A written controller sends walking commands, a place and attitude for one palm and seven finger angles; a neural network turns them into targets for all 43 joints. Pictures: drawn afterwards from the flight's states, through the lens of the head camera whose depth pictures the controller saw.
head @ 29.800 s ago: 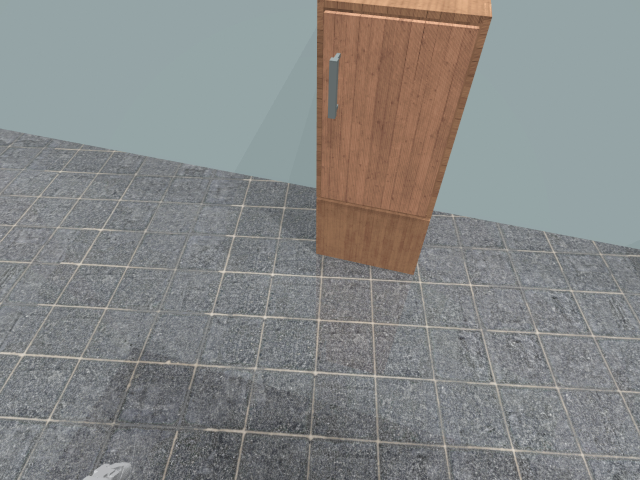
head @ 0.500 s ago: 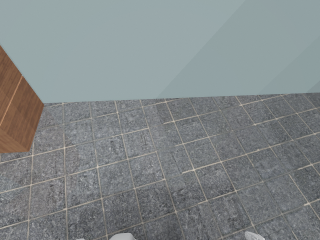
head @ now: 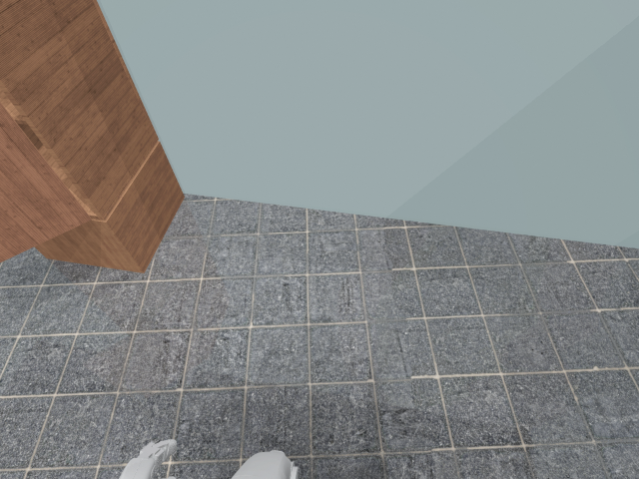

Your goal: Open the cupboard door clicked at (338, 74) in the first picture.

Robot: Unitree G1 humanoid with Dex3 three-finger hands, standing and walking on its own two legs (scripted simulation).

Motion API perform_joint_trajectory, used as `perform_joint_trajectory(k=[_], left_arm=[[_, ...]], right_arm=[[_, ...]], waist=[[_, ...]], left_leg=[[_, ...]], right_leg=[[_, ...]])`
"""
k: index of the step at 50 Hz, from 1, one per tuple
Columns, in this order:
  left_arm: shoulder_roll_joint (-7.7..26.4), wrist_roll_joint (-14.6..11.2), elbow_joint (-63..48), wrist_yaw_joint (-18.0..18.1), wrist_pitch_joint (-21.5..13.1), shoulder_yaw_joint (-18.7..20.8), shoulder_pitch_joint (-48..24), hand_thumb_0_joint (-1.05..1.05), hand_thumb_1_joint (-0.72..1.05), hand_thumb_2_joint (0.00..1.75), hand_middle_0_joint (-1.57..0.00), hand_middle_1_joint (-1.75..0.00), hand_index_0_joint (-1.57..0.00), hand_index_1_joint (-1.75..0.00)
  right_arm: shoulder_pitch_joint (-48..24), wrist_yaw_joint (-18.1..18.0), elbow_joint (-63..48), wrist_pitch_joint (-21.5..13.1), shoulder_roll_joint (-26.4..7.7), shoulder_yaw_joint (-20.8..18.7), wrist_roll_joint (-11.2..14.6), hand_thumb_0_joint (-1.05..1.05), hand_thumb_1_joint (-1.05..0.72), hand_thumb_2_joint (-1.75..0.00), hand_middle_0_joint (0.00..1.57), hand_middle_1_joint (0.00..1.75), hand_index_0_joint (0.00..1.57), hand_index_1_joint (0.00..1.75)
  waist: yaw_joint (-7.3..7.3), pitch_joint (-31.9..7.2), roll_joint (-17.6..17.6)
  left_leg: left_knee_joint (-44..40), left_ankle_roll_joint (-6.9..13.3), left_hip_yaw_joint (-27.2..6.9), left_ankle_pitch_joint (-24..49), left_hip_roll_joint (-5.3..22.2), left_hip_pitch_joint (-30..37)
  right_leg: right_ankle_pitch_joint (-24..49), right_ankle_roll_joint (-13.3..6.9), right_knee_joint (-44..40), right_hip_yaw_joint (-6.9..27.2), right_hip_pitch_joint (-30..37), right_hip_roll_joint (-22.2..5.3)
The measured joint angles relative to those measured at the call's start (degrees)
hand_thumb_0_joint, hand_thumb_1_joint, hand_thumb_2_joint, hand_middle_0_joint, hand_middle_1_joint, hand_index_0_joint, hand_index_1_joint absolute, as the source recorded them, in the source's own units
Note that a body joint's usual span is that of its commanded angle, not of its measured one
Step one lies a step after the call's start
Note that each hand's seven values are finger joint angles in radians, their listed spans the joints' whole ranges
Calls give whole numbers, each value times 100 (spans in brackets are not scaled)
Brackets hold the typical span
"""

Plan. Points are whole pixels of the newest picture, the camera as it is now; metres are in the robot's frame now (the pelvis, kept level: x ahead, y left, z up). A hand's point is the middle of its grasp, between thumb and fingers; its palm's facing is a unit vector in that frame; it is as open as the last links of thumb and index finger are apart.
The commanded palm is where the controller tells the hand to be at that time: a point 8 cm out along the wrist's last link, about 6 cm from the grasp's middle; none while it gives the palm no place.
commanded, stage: turn to face it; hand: left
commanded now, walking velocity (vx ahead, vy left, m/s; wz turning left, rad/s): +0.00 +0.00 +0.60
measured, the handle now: out of the picture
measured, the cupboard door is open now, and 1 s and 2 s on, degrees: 47 47 47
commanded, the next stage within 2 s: take the last steps up to it in 0.96 s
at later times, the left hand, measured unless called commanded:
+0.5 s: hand out of the picture +0.04 +0.26 -0.16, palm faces +0.32 -0.91 -0.24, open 7.4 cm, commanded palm none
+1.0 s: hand out of the picture -0.05 +0.19 -0.18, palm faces +0.57 -0.80 -0.19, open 7.3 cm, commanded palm none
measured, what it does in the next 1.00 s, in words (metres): steps on the spot, turning left: left foot, then right foot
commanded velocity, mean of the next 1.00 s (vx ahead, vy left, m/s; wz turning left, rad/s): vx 0.00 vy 0.00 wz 0.49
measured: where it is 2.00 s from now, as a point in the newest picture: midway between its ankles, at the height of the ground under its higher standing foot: outside the picture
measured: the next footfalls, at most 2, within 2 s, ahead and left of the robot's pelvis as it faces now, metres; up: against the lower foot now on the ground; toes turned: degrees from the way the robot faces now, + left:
left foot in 0.24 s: +0.04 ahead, +0.13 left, +0.00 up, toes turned +13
right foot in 0.66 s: +0.10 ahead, -0.12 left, +0.00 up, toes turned +21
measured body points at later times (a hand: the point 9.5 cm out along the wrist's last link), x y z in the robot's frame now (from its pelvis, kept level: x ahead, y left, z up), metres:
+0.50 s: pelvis +0.01 +0.02 +0.01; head +0.05 +0.06 +0.45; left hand +0.02 +0.30 -0.14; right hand +0.17 -0.20 -0.12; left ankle +0.00 +0.12 -0.73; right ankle +0.04 -0.14 -0.67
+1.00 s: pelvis +0.02 +0.01 -0.01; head +0.05 +0.05 +0.44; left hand -0.08 +0.23 -0.17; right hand +0.26 -0.16 -0.14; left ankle -0.03 +0.10 -0.74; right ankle +0.06 -0.14 -0.73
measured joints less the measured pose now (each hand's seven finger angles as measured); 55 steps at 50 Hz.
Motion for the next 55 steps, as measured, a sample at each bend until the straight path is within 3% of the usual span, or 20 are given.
perform_joint_trajectory(k=[2, 4, 9, 12, 15, 17, 20, 26, 29, 32, 33, 36, 39, 41, 45, 48, 49, 51, 55], left_arm=[[-42, 0, 33, 14, 20, -23, 102, 0, 91, 89, -20, -30, -20, -30], [-56, 7, 73, 12, 26, -34, 181, 0, 91, 89, -20, -30, -21, -30], [-38, 36, 148, -24, 0, -32, 318, 0, 91, 89, -20, -30, -21, -30], [27, -3, 186, -64, 40, 14, 460, 0, 91, 89, -21, -30, -21, -30], [207, -34, 312, -45, 257, 101, 381, 1, 91, 89, -21, -30, -21, -30], [291, -24, 381, -33, 337, 157, 302, 1, 91, 89, -20, -30, -21, -30], [357, -16, 365, -49, 333, 207, 155, 1, 91, 89, -20, -30, -20, -30], [328, -38, 199, -49, 258, 187, -79, 1, 91, 89, -20, -30, -20, -30], [274, -57, 124, -40, 227, 153, -182, 1, 91, 90, -20, -30, -20, -30], [229, -69, 22, -38, 121, 110, -186, 1, 91, 89, -20, -30, -20, -30], [210, -45, -5, -25, 58, 104, -161, 1, 91, 89, -20, -30, -20, -30], [11, -1, 29, 11, 1, 17, -89, 0, 91, 89, -20, -30, -20, -30], [-112, -6, 91, 24, 4, -26, 87, 0, 91, 89, -20, -30, -20, -30], [-140, 3, 148, 18, 1, -40, 192, 0, 91, 89, -20, -30, -21, -30], [-136, 37, 261, -8, -29, -45, 369, 0, 91, 89, -20, -30, -21, -30], [-81, 15, 380, -32, -24, -19, 523, 0, 91, 89, -21, -30, -21, -30], [-65, -15, 411, -42, 1, -7, 594, 0, 91, 89, -21, -30, -21, -30], [65, -59, 538, -26, 132, 30, 559, 1, 91, 89, -21, -30, -21, -30], [207, -53, 706, 1, 309, 111, 433, 1, 91, 89, -20, -30, -20, -30]], right_arm=[[-34, 36, 9, 30, -6, -13, 6, 0, -91, -90, 20, 30, 20, 30], [-64, 65, -8, 41, 21, -1, 19, 1, -91, -90, 20, 30, 20, 30], [-214, 95, -64, -8, 68, 62, 43, 0, -91, -90, 20, 30, 19, 30], [-255, 108, -184, -121, 31, 111, 34, 0, -91, -90, 20, 30, 19, 30], [-323, 48, -244, -250, 127, 149, -5, 0, -91, -90, 20, 30, 19, 30], [-276, -13, -274, -285, 189, 192, -29, 0, -91, -90, 20, 30, 20, 30], [-200, -89, -247, -306, 251, 240, -36, 0, -91, -90, 20, 30, 20, 30], [-49, -98, -127, -269, 293, 257, -47, 0, -91, -90, 21, 30, 20, 30], [17, -79, -85, -208, 286, 221, -60, 0, -91, -90, 21, 30, 20, 30], [91, -64, -55, -140, 260, 167, -26, 0, -91, -90, 21, 30, 20, 30], [105, -55, -46, -121, 239, 140, 1, 0, -91, -90, 21, 30, 20, 30], [55, -28, 16, -38, 76, 36, 4, 0, -91, -90, 21, 30, 20, 30], [0, 10, 59, 11, 8, -3, -6, 0, -91, -90, 20, 30, 20, 30], [-39, 27, 60, 18, 23, 7, 9, 0, -91, -90, 20, 30, 20, 30], [-164, 32, 58, -31, 81, 73, 36, 0, -91, -90, 20, 30, 19, 30], [-268, 20, 25, -132, 107, 141, 41, 0, -91, -90, 20, 30, 19, 30], [-276, 18, -8, -194, 87, 162, 27, 0, -91, -90, 20, 30, 19, 30], [-351, -31, -13, -276, 193, 192, -3, 0, -91, -90, 20, 30, 19, 30], [-355, -143, -34, -332, 364, 317, -49, 0, -91, -90, 20, 30, 20, 30]], waist=[[-20, 13, -88], [-27, 28, -216], [88, 119, -454], [126, 67, -473], [156, 83, -607], [157, 40, -592], [164, 18, -529], [116, -31, -313], [42, -55, -200], [12, -115, -145], [37, -143, -144], [4, -68, 34], [-6, -39, -19], [-3, -19, -139], [107, 47, -372], [182, 59, -458], [185, 14, -413], [217, 48, -561], [265, 33, -557]], left_leg=[[454, -77, 238, 99, 93, -125], [265, -139, 422, 165, 189, -63], [-1235, -140, 717, 207, 285, 464], [-2453, 37, 743, 1114, 275, 934], [-2161, 448, 629, 991, 139, 734], [-2273, 502, 501, 963, 121, 751], [-2661, 453, 298, 1207, 77, 877], [-3064, 408, -90, 1474, 20, 1021], [-3009, 327, -305, 1472, -11, 976], [-2740, 203, -497, 1362, -104, 813], [-2502, 182, -491, 1164, -130, 687], [-835, 100, -265, 122, -120, 171], [260, -20, 90, 134, 1, -88], [207, -83, 269, 155, 104, -29], [-997, -102, 517, 134, 208, 432], [-2281, -27, 623, 784, 190, 953], [-2652, 145, 601, 1191, 224, 1099], [-2459, 402, 583, 1081, 120, 1001], [-2614, 426, 438, 1049, 129, 1080]], right_leg=[[61, -1, -175, -120, 144, -98], [107, 11, -317, -248, 253, -200], [-11, 116, -205, -584, 305, -425], [-333, 245, 382, -782, 97, -557], [-1327, 345, 2022, -217, -583, -433], [-1255, 352, 2766, 6, -943, -265], [-808, 370, 3100, 219, -1231, -133], [-690, 380, 2198, 426, -1085, 21], [-671, 340, 1399, 433, -756, 137], [-149, 265, 155, 388, -176, 231], [-8, 128, -105, 384, -75, 216], [-66, -36, 12, 148, 6, 158], [-24, -24, -205, -5, 221, 17], [16, -10, -337, -99, 330, -85], [-37, 62, -332, -269, 402, -267], [-257, 170, 11, -395, 317, -365], [-375, 211, 269, -447, 203, -358], [-1054, 270, 1154, -178, -139, -357], [-1284, 258, 2374, 140, -664, -105]])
